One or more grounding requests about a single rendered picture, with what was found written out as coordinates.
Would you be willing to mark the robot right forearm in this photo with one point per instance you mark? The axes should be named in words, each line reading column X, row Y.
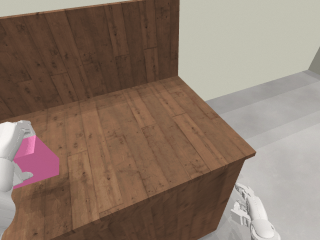
column 261, row 229

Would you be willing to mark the sponge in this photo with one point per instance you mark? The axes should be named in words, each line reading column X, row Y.
column 35, row 157

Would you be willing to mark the table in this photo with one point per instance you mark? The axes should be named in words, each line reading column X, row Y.
column 141, row 155

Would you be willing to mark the left robot hand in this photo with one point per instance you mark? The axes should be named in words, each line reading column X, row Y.
column 11, row 137

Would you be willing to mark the robot left forearm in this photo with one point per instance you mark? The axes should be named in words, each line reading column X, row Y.
column 7, row 206

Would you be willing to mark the right robot hand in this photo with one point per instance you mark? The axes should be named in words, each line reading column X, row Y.
column 243, row 213

